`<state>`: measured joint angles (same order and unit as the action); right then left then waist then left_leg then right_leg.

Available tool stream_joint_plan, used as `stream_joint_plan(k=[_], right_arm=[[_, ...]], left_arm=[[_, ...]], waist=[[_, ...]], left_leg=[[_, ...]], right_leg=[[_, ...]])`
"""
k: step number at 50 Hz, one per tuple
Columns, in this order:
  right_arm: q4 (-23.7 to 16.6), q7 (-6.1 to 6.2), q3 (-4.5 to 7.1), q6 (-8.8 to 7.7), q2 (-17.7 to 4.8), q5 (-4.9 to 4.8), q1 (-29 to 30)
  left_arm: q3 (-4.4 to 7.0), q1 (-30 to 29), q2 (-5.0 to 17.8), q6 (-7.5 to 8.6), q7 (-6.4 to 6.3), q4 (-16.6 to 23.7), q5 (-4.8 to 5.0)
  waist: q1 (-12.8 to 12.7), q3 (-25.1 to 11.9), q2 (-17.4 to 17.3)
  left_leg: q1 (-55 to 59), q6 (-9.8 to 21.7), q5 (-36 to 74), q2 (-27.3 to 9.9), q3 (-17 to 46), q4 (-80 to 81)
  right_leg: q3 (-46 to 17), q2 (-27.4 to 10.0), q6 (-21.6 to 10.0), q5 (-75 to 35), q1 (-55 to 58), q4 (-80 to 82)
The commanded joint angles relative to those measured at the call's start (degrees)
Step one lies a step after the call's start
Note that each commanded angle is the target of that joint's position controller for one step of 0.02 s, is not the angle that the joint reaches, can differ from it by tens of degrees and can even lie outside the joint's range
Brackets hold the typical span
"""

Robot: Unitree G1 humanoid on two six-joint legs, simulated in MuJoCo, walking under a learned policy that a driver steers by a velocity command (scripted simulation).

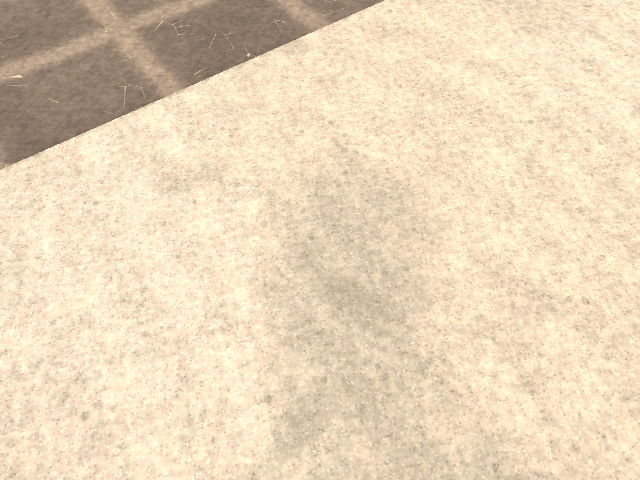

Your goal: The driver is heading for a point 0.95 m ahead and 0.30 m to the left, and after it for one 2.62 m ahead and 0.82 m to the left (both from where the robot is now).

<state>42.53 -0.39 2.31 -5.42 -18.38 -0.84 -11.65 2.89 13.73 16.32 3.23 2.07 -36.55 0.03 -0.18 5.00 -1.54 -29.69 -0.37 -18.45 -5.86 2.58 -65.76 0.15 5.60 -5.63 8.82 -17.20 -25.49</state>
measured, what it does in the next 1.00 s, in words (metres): walks ahead, turning left: left foot, then right foot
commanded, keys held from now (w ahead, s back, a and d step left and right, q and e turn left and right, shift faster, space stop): q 0.70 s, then w+q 0.26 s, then w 0.04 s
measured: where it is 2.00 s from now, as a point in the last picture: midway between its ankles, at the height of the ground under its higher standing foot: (188, 370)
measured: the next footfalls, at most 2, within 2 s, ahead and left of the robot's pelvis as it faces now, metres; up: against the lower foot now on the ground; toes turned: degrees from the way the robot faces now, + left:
left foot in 0.32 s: +0.30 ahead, +0.15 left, +0.00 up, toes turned +7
right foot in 0.76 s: +0.32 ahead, -0.08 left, +0.00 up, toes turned +28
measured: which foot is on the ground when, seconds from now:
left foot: up 0.00-0.30, down 0.32-0.76, up 0.78-1.00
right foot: down 0.00-0.32, up 0.34-0.74, down 0.76-1.00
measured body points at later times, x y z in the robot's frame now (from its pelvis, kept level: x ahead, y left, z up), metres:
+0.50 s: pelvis +0.18 +0.05 +0.00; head +0.23 +0.08 +0.44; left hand +0.29 +0.35 -0.11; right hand +0.38 -0.20 -0.09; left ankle +0.26 +0.14 -0.74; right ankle +0.18 -0.10 -0.67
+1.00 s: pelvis +0.26 +0.02 +0.01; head +0.27 +0.01 +0.46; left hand +0.17 +0.31 -0.08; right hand +0.54 -0.15 -0.08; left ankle +0.21 +0.18 -0.65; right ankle +0.29 -0.09 -0.74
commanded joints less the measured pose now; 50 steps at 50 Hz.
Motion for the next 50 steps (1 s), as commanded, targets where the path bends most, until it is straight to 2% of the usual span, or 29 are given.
stream_joint_plan(k=[1, 3, 5, 7, 10, 12, 14, 15, 16, 17, 18, 19, 20, 21, 23, 25, 29, 34, 35, 37, 38, 39, 40, 41, 42, 43, 44, 47, 50], right_arm=[[-0.8, 0.39, 1.23, 1.21, -4.7, 0.44, -5.5], [-1.3, 0.62, 0.84, 1.59, -3.5, 0.71, -3.3], [-1.4, 0.19, 0.4, 1.34, -2.3, 0.58, -1.2], [-2.1, -0.48, 0.05, 1.01, -1.3, 0.46, 2.1], [-3.7, -1.56, 0.66, 1.04, -2.9, 0.12, 3.9], [-5.1, -2.36, 1.26, 1.21, -4.1, 0.64, 4.4], [-5.4, -3.03, 1.98, 1.37, -5.1, 1.1, 1.0], [-4.3, -2.94, 2.91, 1.25, -6.5, 1.09, -4.2], [-4.1, -2.17, 4.34, 1.21, -10.9, 1.14, -8.5], [-5.4, -1.32, 4.85, 1.58, -15.1, 1.68, -8.7], [-6.6, -1.07, 3.84, 1.8, -11.4, 2.05, -9.7], [-8.1, -0.96, 3.61, 2.25, -9.4, 1.48, -5.9], [-8.6, -0.56, 3.22, 2.92, -7.6, 0.5, -3.0], [-9.1, -0.09, 2.75, 3.7, -6.4, -0.07, -1.0], [-9.7, 0.49, 2.8, 4.83, -6.5, 0.51, 1.3], [-10.1, 1.11, 3.42, 5.48, -7.5, 1.21, 1.2], [-10.8, 2.24, 4.23, 6.43, -9.0, 0.64, 1.5], [-11.4, 2.25, 4.36, 7.65, -8.7, 0.62, 1.7], [-11.5, 2.26, 4.35, 7.83, -8.5, 0.45, 1.9], [-11.6, 2.44, 4.11, 8.24, -7.9, -0.36, 2.7], [-11.8, 2.36, 3.46, 8.19, -5.9, -0.3, 1.9], [-13.6, 2.21, 3.1, 7.64, -3.7, -0.72, 3.1], [-14.3, 2.01, 3.87, 6.47, -6.8, 0.07, 4.0], [-13.0, 1.68, 4.65, 6.19, -9.0, 0.2, 2.7], [-11.3, 1.47, 4.85, 6.31, -8.9, 0.46, 0.4], [-10.5, 1.33, 4.7, 6.35, -7.9, 0.73, -0.8], [-10.4, 0.9, 4.23, 6.18, -6.3, 0.59, -0.5], [-11.9, 0.31, 3.41, 5.46, -4.1, -0.13, 3.0], [-13.2, 0.04, 2.66, 4.69, -2.6, -0.28, 5.9]], left_arm=[[1.83, -1.1, 7.4, 2.35, -0.42, 2.2, -0.52], [1.79, -1.1, 7.7, 2.42, -1.01, 0.4, -0.77], [1.43, -2.0, 7.1, 2.1, -1.56, -0.5, -1.07], [1.29, -1.0, 7.3, 1.8, -2.02, -1.8, -1.31], [1.69, -0.8, 8.6, 0.8, -2.43, -3.6, -0.94], [2.01, -1.3, 9.1, -0.37, -3.01, -4.3, -0.07], [2.29, -2.7, 9.5, -1.6, -3.87, -4.3, 0.88], [2.17, -3.2, 8.9, -2.14, -4.33, -4.0, 1.02], [1.9, -1.0, 8.3, -2.04, -4.68, -3.3, -0.13], [0.45, 4.3, 3.9, -1.52, -4.06, -1.6, -2.33], [0.09, 4.8, 5.2, -1.18, -3.04, -2.4, -1.44], [0.77, 1.4, 8.1, -1.47, -2.61, -1.9, 0.32], [0.81, -1.9, 8.1, -2.01, -2.87, -1.3, 0.4], [0.93, -4.0, 7.8, -2.68, -3.48, -1.1, -0.03], [0.88, -3.9, 6.6, -3.72, -3.96, -0.8, -0.08], [0.6, -2.5, 5.3, -3.7, -4.28, -1.7, -0.12], [0.63, -3.4, 5.2, -3.7, -4.48, -2.2, -0.11], [1.15, -4.7, 5.6, -2.43, -3.68, -1.8, 0.37], [1.32, -4.1, 5.7, -2.05, -3.44, -2.0, 0.47], [1.93, 0.3, 6.1, -1.48, -3.01, -3.5, 0.66], [2.84, 2.8, 9.3, -1.51, -3.39, -3.6, -0.05], [3.89, 3.9, 14.1, -1.87, -3.4, -3.9, -1.62], [3.91, 0.7, 14.0, -1.15, -3.03, -2.6, -3.02], [3.14, -2.7, 11.0, -0.66, -3.6, -1.3, -2.24], [2.63, -4.2, 9.2, -0.43, -4.12, -0.9, -0.88], [2.33, -4.0, 8.4, -0.34, -4.47, -0.9, -0.05], [2.0, -2.4, 7.9, -0.18, -4.74, -1.2, 0.14], [1.95, 2.6, 7.9, 0.4, -4.56, -2.3, -0.62], [2.2, 6.3, 8.7, 0.66, -3.98, -3.6, -0.72]], waist=[[1.6, -7.3, 3.6], [1.3, -5.4, 4.2], [0.5, -5.0, 4.9], [-1.6, -5.3, 4.7], [-2.3, -5.1, 5.4], [-2.0, -4.8, 5.8], [0.2, -6.2, 6.1], [2.7, -8.7, 4.6], [3.8, -13.2, -2.3], [-0.2, -18.2, -15.1], [1.9, -27.7, -11.7], [2.7, -24.0, -6.1], [2.2, -18.9, -1.4], [1.6, -14.5, 1.5], [-0.7, -10.8, -2.4], [-0.7, -11.4, -5.0], [0.3, -13.0, -5.7], [1.4, -11.4, -8.2], [1.1, -11.2, -8.3], [-1.5, -11.9, -7.2], [-2.0, -11.7, -1.4], [-1.6, -8.5, 14.3], [-1.3, -4.8, 16.1], [0.2, -3.9, 12.9], [1.0, -4.1, 11.2], [0.7, -4.6, 10.3], [-0.3, -4.0, 9.5], [-3.2, -2.5, 9.0], [-5.2, -1.5, 8.8]], left_leg=[[-2.6, -1.8, 4.6, -2.2, 0.4, 2.9], [-3.6, -2.8, 10.4, -1.7, 0.0, 8.8], [-0.7, -2.5, 19.0, -0.4, -0.9, 17.8], [1.9, -2.1, 26.3, 1.3, -1.5, 24.9], [0.7, -1.1, 24.5, 2.4, -1.1, 29.1], [-1.8, 0.3, 17.3, 2.9, -1.7, 30.8], [1.0, 2.1, 12.1, 4.7, -3.5, 33.2], [7.9, 3.6, 16.1, 6.6, -4.4, 37.5], [18.4, 6.8, 40.4, 2.4, 3.5, 38.8], [35.5, 18.0, 63.4, -11.8, 24.4, 37.0], [40.9, 23.7, 56.0, -15.5, 34.6, 40.5], [37.4, 21.8, 45.1, -13.1, 29.5, 41.8], [31.9, 18.8, 34.7, -10.5, 25.2, 43.2], [25.6, 16.6, 27.7, -8.5, 22.5, 45.3], [16.6, 13.9, 20.4, -3.9, 19.5, 48.1], [15.1, 13.9, 21.9, -2.5, 18.0, 48.1], [13.7, 12.9, 12.9, -1.5, 19.6, 48.0], [14.2, 11.6, 4.8, -1.1, 25.3, 47.6], [14.6, 11.2, 5.6, -0.9, 26.3, 46.9], [10.2, 8.6, -7.4, 2.3, 25.4, 45.3], [2.1, 5.4, -16.5, 6.2, 21.2, 37.7], [-10.5, 2.9, -17.2, 15.3, 7.3, 23.2], [-14.3, 1.6, -11.0, 10.9, 8.0, 13.2], [-14.3, 1.0, -6.0, 9.2, 8.1, 8.6], [-14.3, -0.2, -2.6, 8.8, 6.7, 5.6], [-15.2, -1.2, -0.1, 8.1, 5.4, 2.0], [-16.2, -1.8, 1.9, 7.2, 4.3, -0.9], [-18.5, -2.9, 6.1, 5.2, 1.8, -0.5], [-18.2, -3.5, 8.1, 4.4, 2.1, 7.2]], right_leg=[[-12.2, -17.1, -10.4, -25.7, 6.0, 13.2], [-6.1, -15.5, -8.8, -32.9, 5.3, 13.3], [-0.4, -12.8, -6.3, -32.7, 4.6, 13.3], [1.8, -12.9, -5.3, -30.6, 5.9, 13.1], [1.4, -16.1, -5.4, -30.0, 11.4, 10.8], [0.4, -18.1, -4.9, -32.0, 15.8, 6.6], [0.4, -18.4, -3.4, -36.5, 17.3, -1.1], [2.0, -16.0, -1.5, -37.2, 15.7, -9.2], [4.7, -11.0, 2.5, -26.4, 9.7, -22.5], [5.0, 0.0, 7.4, 21.0, -10.6, -43.0], [-6.2, 1.3, 8.1, 30.4, -15.8, -52.2], [-8.1, -1.8, 7.7, 26.8, -18.5, -54.3], [-7.3, -3.9, 7.6, 22.8, -20.2, -52.0], [-6.8, -5.5, 7.9, 20.0, -19.8, -47.5], [-5.4, -5.4, 8.4, 16.8, -13.9, -37.6], [-4.4, -4.1, 9.6, 16.2, -10.9, -31.1], [-5.5, -3.6, 10.6, 11.3, -7.6, -23.2], [-6.0, -3.0, 9.2, 10.9, -4.9, -13.8], [-5.8, -2.9, 8.6, 10.3, -3.5, -10.5], [-4.3, -3.6, 6.2, 5.1, 5.8, 0.9], [-11.7, -12.2, 2.8, 11.0, 12.7, 5.8], [-28.1, -22.9, -3.9, 25.4, 13.9, 12.4], [-36.3, -27.8, -7.6, 30.0, 9.1, 15.7], [-31.5, -25.7, -6.2, 28.7, 8.6, 15.2], [-26.1, -22.6, -3.7, 25.8, 9.9, 14.7], [-22.6, -21.2, -2.5, 23.1, 11.9, 14.2], [-19.5, -20.6, -2.3, 20.2, 12.2, 14.7], [-13.2, -19.5, -2.6, 16.1, 14.2, 16.1], [-11.0, -20.3, -4.1, 12.9, 16.1, 17.2]])
Velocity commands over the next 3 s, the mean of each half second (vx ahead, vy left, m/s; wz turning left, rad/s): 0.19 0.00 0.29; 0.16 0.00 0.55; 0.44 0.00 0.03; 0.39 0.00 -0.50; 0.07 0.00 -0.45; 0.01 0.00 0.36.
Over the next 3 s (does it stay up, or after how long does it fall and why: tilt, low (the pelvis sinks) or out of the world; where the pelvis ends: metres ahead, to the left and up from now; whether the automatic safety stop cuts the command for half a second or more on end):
stays up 0.71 0.36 0.00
